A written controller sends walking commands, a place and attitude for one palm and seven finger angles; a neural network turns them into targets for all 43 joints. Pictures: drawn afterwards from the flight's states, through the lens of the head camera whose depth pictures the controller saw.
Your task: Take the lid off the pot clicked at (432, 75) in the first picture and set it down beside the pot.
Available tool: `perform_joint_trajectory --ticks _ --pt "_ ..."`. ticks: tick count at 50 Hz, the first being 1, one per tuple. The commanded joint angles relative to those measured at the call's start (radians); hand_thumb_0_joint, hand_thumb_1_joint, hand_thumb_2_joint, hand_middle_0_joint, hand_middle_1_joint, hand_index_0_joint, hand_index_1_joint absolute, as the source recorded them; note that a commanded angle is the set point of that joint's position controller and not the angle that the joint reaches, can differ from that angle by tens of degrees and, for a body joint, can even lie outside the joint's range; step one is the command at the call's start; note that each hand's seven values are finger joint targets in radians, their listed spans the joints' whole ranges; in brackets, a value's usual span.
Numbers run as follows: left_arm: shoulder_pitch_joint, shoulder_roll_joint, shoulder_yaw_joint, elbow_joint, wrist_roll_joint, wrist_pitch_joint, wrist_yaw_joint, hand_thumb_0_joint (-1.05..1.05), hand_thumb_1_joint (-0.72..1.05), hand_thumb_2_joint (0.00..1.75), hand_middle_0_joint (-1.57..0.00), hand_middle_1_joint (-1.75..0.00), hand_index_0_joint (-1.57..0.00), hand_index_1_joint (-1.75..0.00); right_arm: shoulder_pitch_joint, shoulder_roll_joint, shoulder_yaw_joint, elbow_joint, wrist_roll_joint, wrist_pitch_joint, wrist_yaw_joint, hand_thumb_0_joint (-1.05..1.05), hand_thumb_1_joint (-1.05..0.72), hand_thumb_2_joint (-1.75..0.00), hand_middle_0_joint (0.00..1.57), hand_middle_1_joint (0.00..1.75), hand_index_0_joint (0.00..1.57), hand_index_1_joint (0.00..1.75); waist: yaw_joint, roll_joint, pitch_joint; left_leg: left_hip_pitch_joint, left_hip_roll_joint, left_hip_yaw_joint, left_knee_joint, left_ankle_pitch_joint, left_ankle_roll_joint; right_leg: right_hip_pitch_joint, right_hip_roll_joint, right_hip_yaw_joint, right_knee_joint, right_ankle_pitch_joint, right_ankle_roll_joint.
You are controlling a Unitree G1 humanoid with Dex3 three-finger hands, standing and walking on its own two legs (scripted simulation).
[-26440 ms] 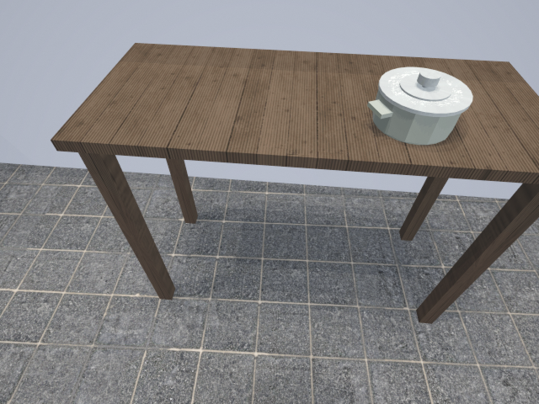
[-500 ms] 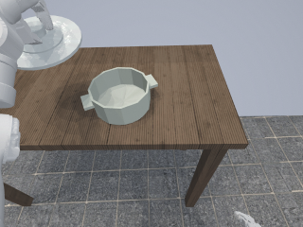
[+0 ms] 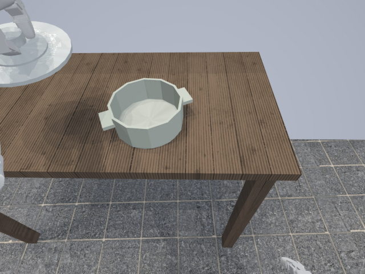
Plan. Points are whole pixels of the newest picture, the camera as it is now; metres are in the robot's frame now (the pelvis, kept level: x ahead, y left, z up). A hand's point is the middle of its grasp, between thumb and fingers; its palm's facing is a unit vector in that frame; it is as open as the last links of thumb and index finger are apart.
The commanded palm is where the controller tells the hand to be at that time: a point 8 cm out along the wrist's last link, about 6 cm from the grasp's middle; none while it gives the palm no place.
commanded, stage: move the lid sideways beside the pot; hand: left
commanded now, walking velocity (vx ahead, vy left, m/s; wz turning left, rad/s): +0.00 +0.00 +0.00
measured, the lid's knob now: (11, 37) +0.48 +0.31 +0.28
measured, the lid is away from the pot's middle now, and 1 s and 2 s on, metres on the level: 0.22 0.22 0.23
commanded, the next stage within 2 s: lower the lid onto the table in 0.32 s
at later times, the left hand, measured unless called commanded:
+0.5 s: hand out of the picture +0.44 +0.32 +0.30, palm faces -0.17 -0.07 -0.98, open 7.2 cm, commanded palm +0.44 +0.31 +0.37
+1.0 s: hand (18, 50) +0.46 +0.30 +0.26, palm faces -0.23 -0.10 -0.97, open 7.2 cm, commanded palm +0.45 +0.30 +0.33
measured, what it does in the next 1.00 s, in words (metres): stands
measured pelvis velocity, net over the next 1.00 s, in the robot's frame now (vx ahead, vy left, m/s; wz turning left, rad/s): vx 0.01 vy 0.00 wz -0.01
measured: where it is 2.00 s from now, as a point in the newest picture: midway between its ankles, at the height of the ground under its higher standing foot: outside the picture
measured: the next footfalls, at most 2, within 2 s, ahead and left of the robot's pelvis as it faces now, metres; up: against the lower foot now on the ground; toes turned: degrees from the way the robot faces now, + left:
none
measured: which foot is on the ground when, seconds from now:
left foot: down 0.00-1.00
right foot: down 0.00-1.00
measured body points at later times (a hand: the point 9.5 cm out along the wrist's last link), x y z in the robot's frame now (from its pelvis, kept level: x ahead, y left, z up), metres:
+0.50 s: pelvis +0.00 +0.00 +0.00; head +0.04 -0.01 +0.45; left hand +0.45 +0.32 +0.35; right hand +0.09 -0.27 -0.13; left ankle +0.03 +0.10 -0.74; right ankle -0.02 -0.14 -0.74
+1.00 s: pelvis +0.01 +0.00 +0.00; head +0.05 -0.02 +0.45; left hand +0.47 +0.30 +0.32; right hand +0.08 -0.28 -0.13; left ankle +0.03 +0.10 -0.74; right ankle -0.02 -0.14 -0.74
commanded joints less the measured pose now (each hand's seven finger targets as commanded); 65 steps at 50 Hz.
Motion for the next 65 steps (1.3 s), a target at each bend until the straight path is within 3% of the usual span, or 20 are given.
perform_joint_trajectory --ticks 1,3,9,12,18,19,23,26,32,34,38,39,43,49,53,54,58,59,63,65 --pt "-0.583 0.329 0.133 -0.219 0.029 -0.022 0.067 0.0 0.72 0.93 -0.97 -1.04 -0.91 -0.99 -0.015 -0.145 -0.055 -0.115 -0.001 -0.024 -0.005 0.0 -0.9 -0.9 0.2 0.3 0.2 0.3 -0.005 0.056 -0.431 0.305 -0.022 0.022 -0.004 0.302 0.052 0.039 0.062 -0.039 -0.023 0.266 -0.064" --pt "-0.469 0.325 0.141 -0.136 0.016 -0.025 0.061 0.0 0.72 0.93 -0.97 -1.04 -0.91 -0.99 0.007 -0.159 -0.058 -0.114 0.0 -0.016 -0.003 0.0 -0.9 -0.9 0.2 0.3 0.2 0.3 -0.009 0.055 -0.387 0.285 -0.019 0.024 0.001 0.313 0.051 0.024 0.063 -0.044 -0.035 0.267 -0.065" --pt "-0.553 0.425 0.195 -0.267 0.034 -0.044 0.067 0.0 0.72 0.93 -0.97 -1.04 -0.91 -0.99 0.0 -0.157 -0.062 -0.121 0.003 -0.003 0.0 0.0 -0.9 -0.9 0.2 0.3 0.2 0.3 0.003 0.069 -0.454 0.311 -0.014 0.024 0.0 0.338 0.052 0.061 0.066 -0.034 -0.026 0.282 -0.061" --pt "-0.499 0.378 0.158 -0.156 0.027 -0.046 0.055 0.0 0.72 0.93 -0.97 -1.04 -0.91 -0.99 0.007 -0.159 -0.059 -0.11 0.006 0.002 -0.008 0.0 -0.9 -0.9 0.2 0.3 0.2 0.3 -0.011 0.045 -0.385 0.276 -0.015 0.031 -0.006 0.271 0.056 0.03 0.069 -0.045 -0.038 0.244 -0.058" --pt "-0.527 0.318 0.113 -0.262 0.004 -0.048 0.058 0.0 0.72 0.93 -0.97 -1.04 -0.91 -0.99 0.023 -0.161 -0.064 -0.101 0.005 -0.013 -0.009 0.0 -0.9 -0.9 0.2 0.3 0.2 0.3 -0.021 0.158 -0.42 0.376 -0.008 0.008 0.009 0.386 0.054 -0.017 0.075 -0.049 -0.05 0.241 -0.065" --pt "-0.549 0.379 0.162 -0.274 0.017 -0.046 0.065 0.0 0.72 0.93 -0.97 -1.04 -0.91 -0.99 0.019 -0.156 -0.063 -0.097 0.004 -0.013 -0.009 0.0 -0.9 -0.9 0.2 0.3 0.2 0.3 -0.012 0.106 -0.428 0.359 -0.007 0.009 -0.001 0.341 0.05 0.007 0.077 -0.045 -0.046 0.231 -0.061" --pt "-0.52 0.284 0.087 -0.135 0.003 -0.004 0.059 0.0 0.72 0.93 -0.97 -1.04 -0.91 -0.99 0.03 -0.166 -0.062 -0.086 0.011 -0.02 -0.005 0.0 -0.9 -0.9 0.2 0.3 0.2 0.3 -0.022 0.109 -0.359 0.31 -0.015 0.009 -0.014 0.268 0.046 -0.015 0.074 -0.054 -0.049 0.214 -0.066" --pt "-0.588 0.33 0.112 -0.172 0.033 0.009 0.068 0.0 0.72 0.93 -0.97 -1.04 -0.91 -0.99 0.02 -0.156 -0.055 -0.094 0.008 -0.032 -0.005 0.0 -0.9 -0.9 0.2 0.3 0.2 0.3 -0.016 0.064 -0.419 0.309 -0.02 0.014 -0.009 0.276 0.05 0.032 0.073 -0.046 -0.03 0.251 -0.061" --pt "-0.577 0.265 0.065 -0.089 0.031 0.019 0.067 0.0 0.72 0.93 -0.97 -1.04 -0.91 -0.99 0.024 -0.154 -0.05 -0.084 0.005 -0.044 -0.009 0.0 -0.9 -0.9 0.2 0.3 0.2 0.3 -0.027 0.033 -0.354 0.28 -0.016 0.014 -0.02 0.205 0.05 0.001 0.074 -0.053 -0.037 0.213 -0.058" --pt "-0.6 0.329 0.11 -0.141 0.042 0.009 0.078 0.0 0.72 0.93 -0.97 -1.04 -0.91 -0.99 0.031 -0.158 -0.053 -0.092 0.0 -0.046 -0.007 0.0 -0.9 -0.9 0.2 0.3 0.2 0.3 -0.015 0.04 -0.415 0.285 -0.019 0.017 -0.018 0.224 0.049 0.045 0.071 -0.041 -0.03 0.234 -0.057" --pt "-0.556 0.289 0.09 -0.113 0.025 0.0 0.077 0.0 0.72 0.93 -0.97 -1.04 -0.91 -0.99 0.042 -0.163 -0.058 -0.098 0.001 -0.047 -0.008 0.0 -0.9 -0.9 0.2 0.3 0.2 0.3 -0.023 0.061 -0.411 0.291 -0.019 0.019 -0.004 0.278 0.053 0.035 0.068 -0.042 -0.027 0.271 -0.06" --pt "-0.594 0.358 0.143 -0.189 0.038 -0.002 0.087 0.0 0.72 0.93 -0.97 -1.04 -0.91 -0.99 0.037 -0.157 -0.06 -0.102 0.0 -0.046 -0.005 0.0 -0.9 -0.9 0.2 0.3 0.2 0.3 -0.012 0.056 -0.456 0.31 -0.017 0.014 -0.005 0.295 0.051 0.059 0.07 -0.036 -0.019 0.281 -0.057" --pt "-0.464 0.296 0.108 -0.063 0.019 -0.002 0.079 0.0 0.72 0.93 -0.97 -1.04 -0.91 -0.99 0.051 -0.168 -0.059 -0.1 0.004 -0.043 -0.004 0.0 -0.9 -0.9 0.2 0.3 0.2 0.3 -0.024 0.038 -0.369 0.264 -0.018 0.025 0.002 0.282 0.052 0.031 0.07 -0.044 -0.026 0.284 -0.059" --pt "-0.5 0.372 0.172 -0.217 0.025 -0.011 0.092 0.0 0.72 0.93 -0.97 -1.04 -0.91 -0.99 0.035 -0.161 -0.067 -0.118 0.002 -0.036 0.003 0.0 -0.9 -0.9 0.2 0.3 0.2 0.3 -0.011 0.074 -0.454 0.304 -0.021 0.017 0.016 0.353 0.055 0.069 0.071 -0.031 -0.007 0.329 -0.056" --pt "-0.413 0.302 0.133 -0.139 0.0 -0.009 0.082 0.0 0.72 0.93 -0.97 -1.04 -0.91 -0.99 0.051 -0.171 -0.071 -0.108 0.006 -0.032 0.001 0.0 -0.9 -0.9 0.2 0.3 0.2 0.3 -0.024 0.06 -0.392 0.288 -0.017 0.021 0.016 0.324 0.057 0.03 0.073 -0.043 -0.023 0.302 -0.056" --pt "-0.444 0.374 0.184 -0.196 0.014 -0.013 0.091 0.0 0.72 0.93 -0.97 -1.04 -0.91 -0.99 0.041 -0.165 -0.069 -0.115 0.005 -0.03 0.003 0.0 -0.9 -0.9 0.2 0.3 0.2 0.3 -0.012 0.045 -0.426 0.289 -0.02 0.02 0.014 0.313 0.057 0.061 0.073 -0.035 -0.012 0.308 -0.053" --pt "-0.463 0.315 0.137 -0.219 -0.007 -0.024 0.089 0.0 0.72 0.93 -0.97 -1.04 -0.91 -0.99 0.035 -0.168 -0.074 -0.115 0.006 -0.029 -0.002 0.0 -0.9 -0.9 0.2 0.3 0.2 0.3 -0.026 0.106 -0.439 0.318 -0.017 0.021 0.025 0.342 0.061 0.039 0.07 -0.036 -0.015 0.316 -0.057" --pt "-0.489 0.36 0.172 -0.276 0.004 -0.024 0.097 0.0 0.72 0.93 -0.97 -1.04 -0.91 -0.99 0.032 -0.162 -0.073 -0.118 0.004 -0.031 0.0 0.0 -0.9 -0.9 0.2 0.3 0.2 0.3 -0.019 0.113 -0.469 0.34 -0.019 0.011 0.027 0.357 0.058 0.048 0.074 -0.032 -0.01 0.313 -0.055" --pt "-0.356 0.313 0.155 -0.111 -0.012 -0.029 0.09 0.0 0.72 0.93 -0.97 -1.04 -0.91 -0.99 0.049 -0.172 -0.07 -0.101 0.007 -0.03 -0.004 0.0 -0.9 -0.9 0.2 0.3 0.2 0.3 -0.028 0.05 -0.38 0.277 -0.02 0.024 0.028 0.317 0.059 0.027 0.074 -0.043 -0.019 0.313 -0.055" --pt "-0.421 0.357 0.182 -0.174 -0.002 -0.041 0.096 0.0 0.72 0.93 -0.97 -1.04 -0.91 -0.99 0.023 -0.168 -0.068 -0.108 0.005 -0.023 -0.002 0.0 -0.9 -0.9 0.2 0.3 0.2 0.3 -0.021 0.054 -0.409 0.279 -0.024 0.024 0.025 0.302 0.062 0.053 0.072 -0.037 -0.009 0.321 -0.054"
